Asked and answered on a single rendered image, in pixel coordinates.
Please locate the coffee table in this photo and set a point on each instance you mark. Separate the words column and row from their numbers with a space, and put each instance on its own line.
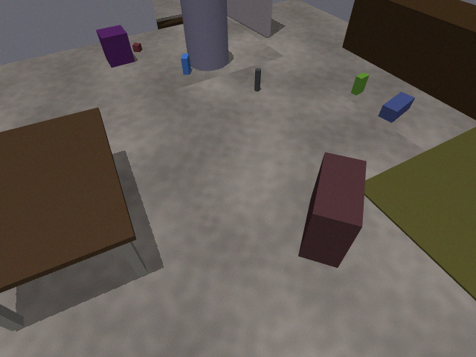
column 61, row 201

